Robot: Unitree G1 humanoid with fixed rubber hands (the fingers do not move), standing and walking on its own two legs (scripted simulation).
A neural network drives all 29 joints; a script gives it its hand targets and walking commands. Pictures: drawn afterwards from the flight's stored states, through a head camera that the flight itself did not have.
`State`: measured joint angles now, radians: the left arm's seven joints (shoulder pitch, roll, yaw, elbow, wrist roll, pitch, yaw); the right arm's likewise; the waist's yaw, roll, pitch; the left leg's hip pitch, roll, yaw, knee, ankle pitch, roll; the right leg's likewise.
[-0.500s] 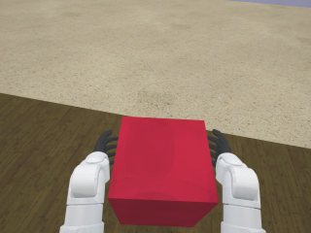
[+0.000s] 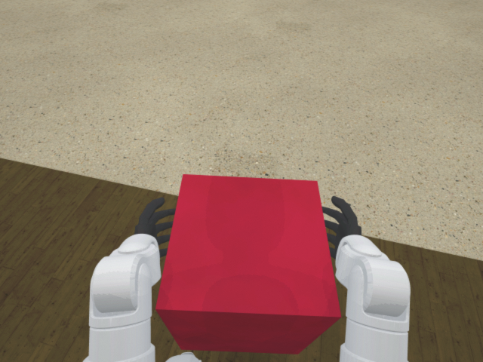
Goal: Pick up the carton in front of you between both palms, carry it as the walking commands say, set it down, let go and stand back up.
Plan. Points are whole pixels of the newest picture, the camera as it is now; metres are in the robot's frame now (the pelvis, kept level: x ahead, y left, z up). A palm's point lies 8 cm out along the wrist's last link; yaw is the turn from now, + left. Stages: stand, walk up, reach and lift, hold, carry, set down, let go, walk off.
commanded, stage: carry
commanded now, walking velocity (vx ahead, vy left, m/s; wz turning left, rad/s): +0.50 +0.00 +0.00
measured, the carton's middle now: (244, 270) +0.26 +0.01 +0.02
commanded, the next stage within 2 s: none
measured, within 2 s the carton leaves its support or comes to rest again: neither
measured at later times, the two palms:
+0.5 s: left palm (188, 114) +0.61 +0.16 +0.08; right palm (320, 120) +0.59 -0.14 +0.09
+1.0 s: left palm (223, 30) +1.02 +0.12 +0.11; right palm (318, 32) +1.03 -0.18 +0.11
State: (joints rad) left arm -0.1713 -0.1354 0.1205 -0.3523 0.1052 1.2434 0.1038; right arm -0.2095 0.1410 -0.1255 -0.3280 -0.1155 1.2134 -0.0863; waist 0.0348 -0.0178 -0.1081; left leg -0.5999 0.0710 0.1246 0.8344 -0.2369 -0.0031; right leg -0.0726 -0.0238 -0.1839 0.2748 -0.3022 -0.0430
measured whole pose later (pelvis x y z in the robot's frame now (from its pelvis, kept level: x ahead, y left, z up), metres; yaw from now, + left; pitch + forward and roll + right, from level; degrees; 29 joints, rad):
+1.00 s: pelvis +0.66 -0.02 -0.01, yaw -2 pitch +5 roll +1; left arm -0.66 -0.01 0.19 0.03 0.04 1.22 0.14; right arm -0.68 0.01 -0.22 0.02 -0.08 1.21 -0.11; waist 0.05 0.01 0.00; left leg -0.73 0.08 0.06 0.90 -0.19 0.04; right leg -0.21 0.00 -0.18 0.45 -0.34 -0.07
